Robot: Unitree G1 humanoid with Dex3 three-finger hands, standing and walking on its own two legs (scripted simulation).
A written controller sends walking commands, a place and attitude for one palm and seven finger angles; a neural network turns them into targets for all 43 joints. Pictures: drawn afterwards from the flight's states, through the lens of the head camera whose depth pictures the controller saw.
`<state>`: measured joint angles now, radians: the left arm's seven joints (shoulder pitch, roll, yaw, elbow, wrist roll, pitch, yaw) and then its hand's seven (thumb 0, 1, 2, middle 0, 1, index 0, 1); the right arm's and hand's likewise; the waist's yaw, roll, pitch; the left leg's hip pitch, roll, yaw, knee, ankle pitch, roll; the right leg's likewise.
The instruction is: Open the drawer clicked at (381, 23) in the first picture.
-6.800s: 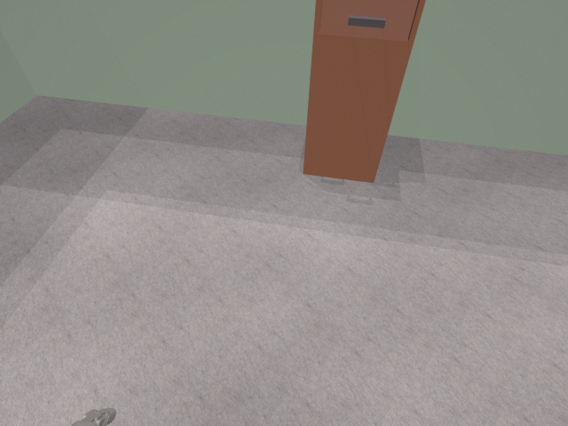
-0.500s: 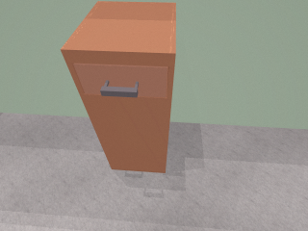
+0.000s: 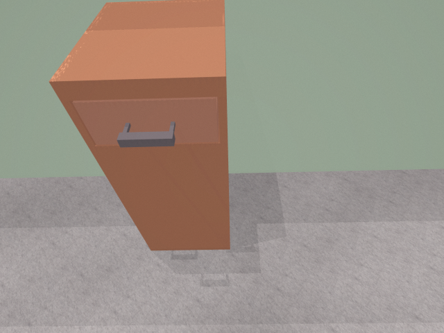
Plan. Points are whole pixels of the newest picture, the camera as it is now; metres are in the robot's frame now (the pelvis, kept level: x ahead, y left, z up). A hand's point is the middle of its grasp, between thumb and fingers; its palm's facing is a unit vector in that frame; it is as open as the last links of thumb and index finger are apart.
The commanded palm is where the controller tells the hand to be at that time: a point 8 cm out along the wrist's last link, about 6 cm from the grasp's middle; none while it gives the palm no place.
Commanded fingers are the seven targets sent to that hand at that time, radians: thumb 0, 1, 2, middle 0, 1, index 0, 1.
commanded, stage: come to a stop and stand still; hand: left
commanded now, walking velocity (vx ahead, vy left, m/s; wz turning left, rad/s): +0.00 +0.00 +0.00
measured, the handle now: (148, 132) +0.55 +0.19 +0.03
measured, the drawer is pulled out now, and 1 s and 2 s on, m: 0.00 0.00 0.00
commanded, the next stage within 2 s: look again from close up in 0.34 s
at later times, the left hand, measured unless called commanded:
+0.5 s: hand out of the picture +0.00 +0.17 -0.17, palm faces +0.03 -0.98 -0.22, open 7.3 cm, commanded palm none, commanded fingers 0.00 0.90 0.90 -0.20 -0.30 -0.20 -0.30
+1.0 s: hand out of the picture +0.01 +0.21 -0.17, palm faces -0.02 -0.98 -0.21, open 7.4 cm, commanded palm none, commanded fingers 0.00 0.90 0.90 -0.20 -0.30 -0.20 -0.30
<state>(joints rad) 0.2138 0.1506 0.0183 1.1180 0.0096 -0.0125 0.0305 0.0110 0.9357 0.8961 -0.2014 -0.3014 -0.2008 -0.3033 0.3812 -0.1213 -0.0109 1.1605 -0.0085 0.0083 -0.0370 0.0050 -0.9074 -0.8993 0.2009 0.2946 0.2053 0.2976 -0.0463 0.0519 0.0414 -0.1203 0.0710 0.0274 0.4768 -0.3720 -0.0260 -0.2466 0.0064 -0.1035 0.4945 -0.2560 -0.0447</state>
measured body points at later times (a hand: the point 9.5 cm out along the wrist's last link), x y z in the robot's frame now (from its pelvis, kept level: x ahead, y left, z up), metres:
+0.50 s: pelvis +0.00 +0.00 +0.00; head +0.02 -0.01 +0.45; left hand +0.00 +0.22 -0.15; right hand +0.01 -0.23 -0.16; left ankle -0.06 +0.14 -0.73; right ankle +0.00 -0.09 -0.74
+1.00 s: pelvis +0.00 +0.04 +0.00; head +0.02 +0.02 +0.45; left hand +0.01 +0.26 -0.15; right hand -0.04 -0.16 -0.17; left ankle -0.05 +0.14 -0.74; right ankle +0.00 -0.09 -0.74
